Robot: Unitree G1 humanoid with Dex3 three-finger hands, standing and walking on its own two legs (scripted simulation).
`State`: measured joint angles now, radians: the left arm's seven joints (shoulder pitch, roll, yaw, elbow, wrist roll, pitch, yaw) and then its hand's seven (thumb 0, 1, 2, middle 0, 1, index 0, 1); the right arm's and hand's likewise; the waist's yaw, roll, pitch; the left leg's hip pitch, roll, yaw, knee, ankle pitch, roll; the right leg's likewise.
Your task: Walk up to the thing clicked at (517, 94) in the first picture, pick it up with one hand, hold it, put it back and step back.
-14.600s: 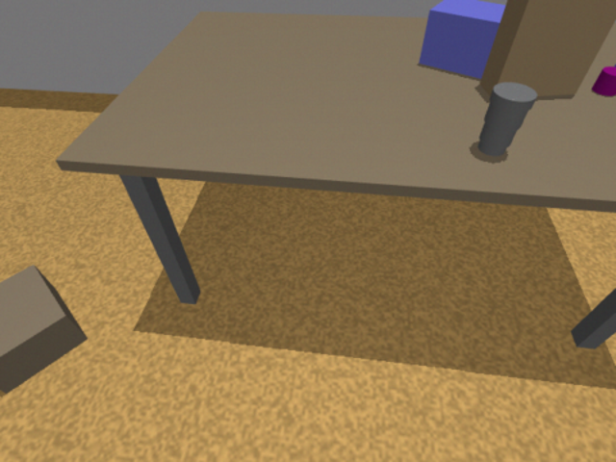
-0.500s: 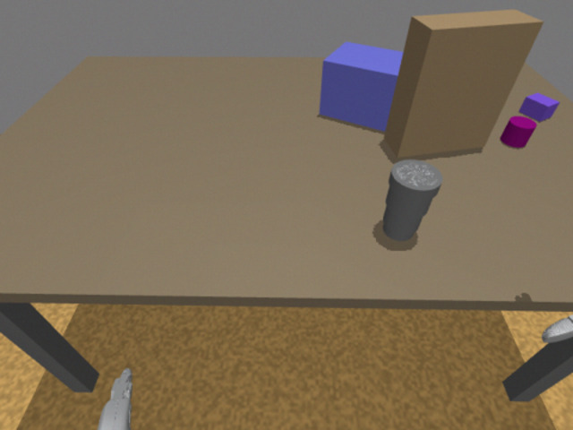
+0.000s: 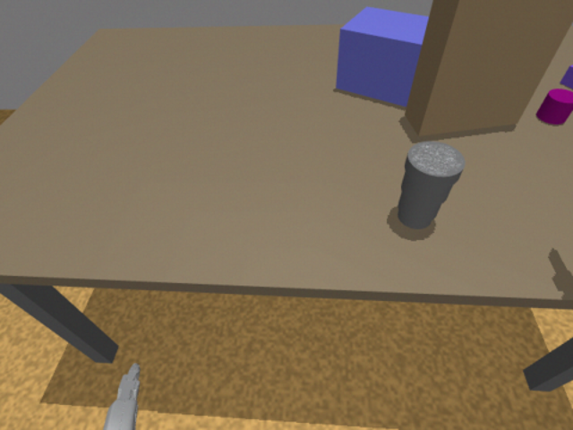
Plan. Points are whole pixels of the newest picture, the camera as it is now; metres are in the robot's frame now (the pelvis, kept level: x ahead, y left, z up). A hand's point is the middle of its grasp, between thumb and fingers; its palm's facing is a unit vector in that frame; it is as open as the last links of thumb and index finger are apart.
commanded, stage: go down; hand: right
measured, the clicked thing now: (424, 190) +0.51 -0.20 +0.03
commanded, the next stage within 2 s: approach in 1.90 s
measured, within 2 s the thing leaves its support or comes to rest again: neither
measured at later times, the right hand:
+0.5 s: hand out of the picture +0.37 -0.37 +0.14, palm faces +0.19 +0.98 +0.01, open 17.5 cm
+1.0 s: hand out of the picture +0.40 -0.39 +0.14, palm faces +0.21 +0.98 +0.01, open 17.7 cm
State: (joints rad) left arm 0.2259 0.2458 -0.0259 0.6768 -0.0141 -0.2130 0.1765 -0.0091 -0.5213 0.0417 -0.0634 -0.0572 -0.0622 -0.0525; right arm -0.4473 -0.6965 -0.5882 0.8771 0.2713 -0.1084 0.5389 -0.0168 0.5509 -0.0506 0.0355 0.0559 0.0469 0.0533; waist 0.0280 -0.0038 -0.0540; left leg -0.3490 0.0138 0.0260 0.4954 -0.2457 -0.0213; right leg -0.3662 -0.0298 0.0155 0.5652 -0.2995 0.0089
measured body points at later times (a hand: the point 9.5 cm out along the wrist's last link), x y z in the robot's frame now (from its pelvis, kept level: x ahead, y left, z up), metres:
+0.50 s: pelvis +0.01 +0.00 -0.01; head +0.05 -0.02 +0.44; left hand +0.16 +0.26 -0.07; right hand +0.36 -0.43 +0.14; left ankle +0.00 +0.14 -0.73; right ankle -0.01 -0.12 -0.73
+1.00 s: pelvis +0.00 -0.01 -0.02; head +0.06 -0.04 +0.43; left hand +0.15 +0.25 -0.08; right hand +0.38 -0.44 +0.14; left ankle +0.00 +0.14 -0.73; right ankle -0.01 -0.12 -0.73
